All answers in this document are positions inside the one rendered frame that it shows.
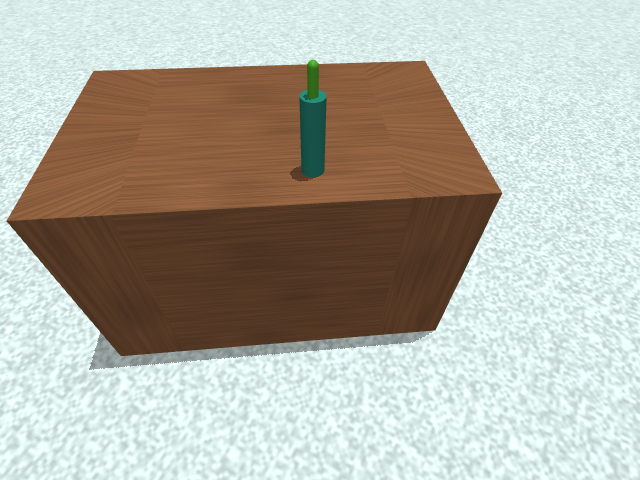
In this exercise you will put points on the bottle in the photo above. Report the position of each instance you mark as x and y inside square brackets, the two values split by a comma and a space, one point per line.
[312, 124]

